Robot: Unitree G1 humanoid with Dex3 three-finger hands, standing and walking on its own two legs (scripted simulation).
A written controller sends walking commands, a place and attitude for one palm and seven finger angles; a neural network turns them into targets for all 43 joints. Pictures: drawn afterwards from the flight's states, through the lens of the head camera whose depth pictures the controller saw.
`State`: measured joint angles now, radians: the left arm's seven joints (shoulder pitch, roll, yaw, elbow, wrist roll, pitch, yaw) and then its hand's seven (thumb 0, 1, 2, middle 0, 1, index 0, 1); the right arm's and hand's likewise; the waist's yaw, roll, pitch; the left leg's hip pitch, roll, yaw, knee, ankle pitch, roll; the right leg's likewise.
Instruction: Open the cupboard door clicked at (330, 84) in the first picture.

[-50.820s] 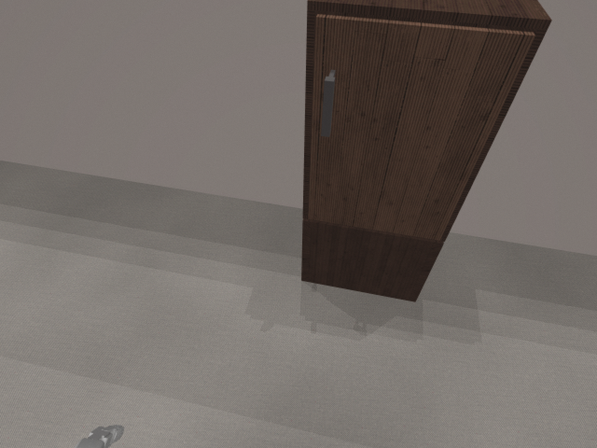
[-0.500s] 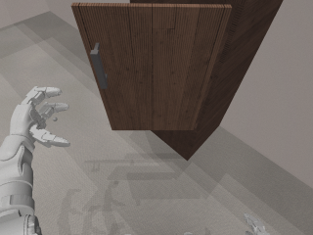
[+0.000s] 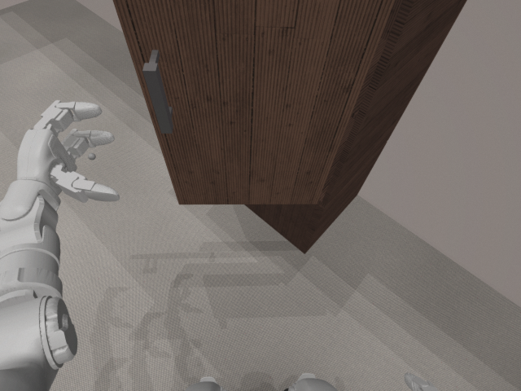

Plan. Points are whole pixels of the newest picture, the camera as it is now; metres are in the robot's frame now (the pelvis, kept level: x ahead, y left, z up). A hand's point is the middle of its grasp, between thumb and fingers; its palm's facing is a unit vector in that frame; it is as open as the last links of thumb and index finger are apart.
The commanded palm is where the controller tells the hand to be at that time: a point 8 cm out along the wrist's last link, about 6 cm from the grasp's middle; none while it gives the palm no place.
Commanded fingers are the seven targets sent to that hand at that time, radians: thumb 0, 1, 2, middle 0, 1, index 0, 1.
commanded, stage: move the hooked fingers beside the handle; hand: left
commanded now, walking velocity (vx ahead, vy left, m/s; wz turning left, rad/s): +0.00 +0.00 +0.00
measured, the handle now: (161, 93) +0.59 +0.18 +0.08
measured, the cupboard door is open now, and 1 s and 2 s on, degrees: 44 44 44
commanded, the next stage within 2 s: slide the fingers in behind the handle in 1.62 s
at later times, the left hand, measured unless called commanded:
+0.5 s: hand (112, 118) +0.51 +0.24 +0.09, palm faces +0.02 -1.00 -0.02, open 14.0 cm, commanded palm +0.49 +0.30 +0.09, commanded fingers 0.00 -0.50 0.30 -0.30 -1.20 -0.30 -1.20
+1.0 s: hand (104, 120) +0.51 +0.26 +0.09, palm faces +0.03 -1.00 -0.03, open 14.0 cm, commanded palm +0.49 +0.29 +0.08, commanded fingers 0.00 -0.50 0.30 -0.30 -1.20 -0.30 -1.20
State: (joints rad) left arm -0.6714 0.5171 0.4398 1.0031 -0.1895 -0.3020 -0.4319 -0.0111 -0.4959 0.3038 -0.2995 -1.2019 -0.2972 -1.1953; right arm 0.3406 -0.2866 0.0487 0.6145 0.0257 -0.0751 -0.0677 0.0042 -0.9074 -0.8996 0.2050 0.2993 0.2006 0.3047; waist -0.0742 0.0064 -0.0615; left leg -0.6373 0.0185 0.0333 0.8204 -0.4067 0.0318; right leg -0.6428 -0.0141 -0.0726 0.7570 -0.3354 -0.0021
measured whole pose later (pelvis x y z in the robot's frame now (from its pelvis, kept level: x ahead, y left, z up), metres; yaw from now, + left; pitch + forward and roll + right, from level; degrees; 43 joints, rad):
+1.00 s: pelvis +0.02 +0.00 -0.01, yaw -2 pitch +20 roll -4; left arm -0.85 0.67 0.51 1.15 -0.11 -0.32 -0.42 -0.01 -0.49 0.30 -0.30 -1.20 -0.30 -1.20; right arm 0.44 -0.28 0.04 0.58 0.00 0.10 -0.02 0.00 -0.91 -0.90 0.21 0.30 0.20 0.30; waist -0.15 0.02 -0.08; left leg -0.77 0.06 0.03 0.88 -0.46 0.03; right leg -0.76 0.02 -0.07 0.77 -0.35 0.00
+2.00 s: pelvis +0.01 +0.01 -0.01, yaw -2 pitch +21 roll -4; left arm -0.94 0.68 0.49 1.20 -0.09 -0.30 -0.38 -0.01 -0.49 0.30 -0.30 -1.20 -0.30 -1.20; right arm 0.46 -0.28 0.06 0.59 -0.01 0.09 -0.02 0.00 -0.91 -0.90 0.21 0.30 0.20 0.30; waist -0.19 0.02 -0.08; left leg -0.84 0.06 0.03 0.92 -0.46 0.04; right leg -0.82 0.02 -0.07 0.80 -0.34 0.00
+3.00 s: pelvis +0.00 -0.01 -0.01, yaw -2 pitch +21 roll -3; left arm -0.99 0.55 0.42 1.22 -0.06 -0.34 -0.22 -0.01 -0.49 0.30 -0.30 -1.20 -0.30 -1.20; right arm 0.46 -0.28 0.04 0.62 -0.01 0.05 -0.01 0.00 -0.91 -0.90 0.20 0.30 0.20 0.30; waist -0.19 0.03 -0.08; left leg -0.83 0.05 0.03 0.91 -0.44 0.02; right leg -0.84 0.02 -0.07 0.83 -0.35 -0.02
